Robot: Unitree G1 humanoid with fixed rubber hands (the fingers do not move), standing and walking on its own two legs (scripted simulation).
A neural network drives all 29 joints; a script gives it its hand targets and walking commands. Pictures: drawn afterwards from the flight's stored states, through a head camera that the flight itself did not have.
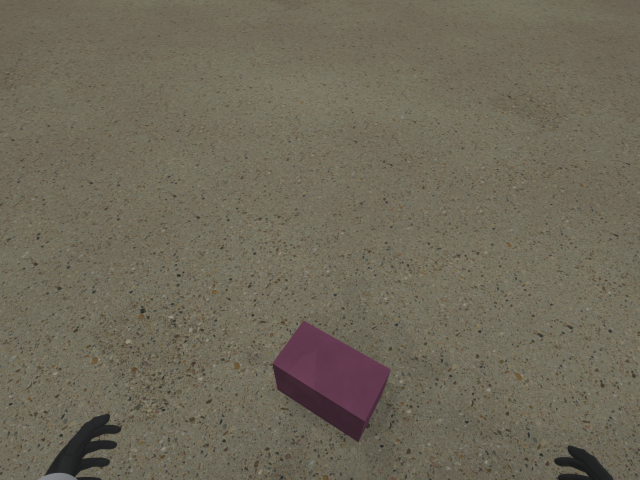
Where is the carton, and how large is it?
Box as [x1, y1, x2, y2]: [272, 321, 390, 441]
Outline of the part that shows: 303,321 272,363 277,388 358,441 382,393 390,369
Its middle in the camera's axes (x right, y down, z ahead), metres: +0.03 +0.42 +1.15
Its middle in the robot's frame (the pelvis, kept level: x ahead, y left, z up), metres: +0.50 -0.01 -0.67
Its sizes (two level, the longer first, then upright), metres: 0.288 0.158 0.197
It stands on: the floor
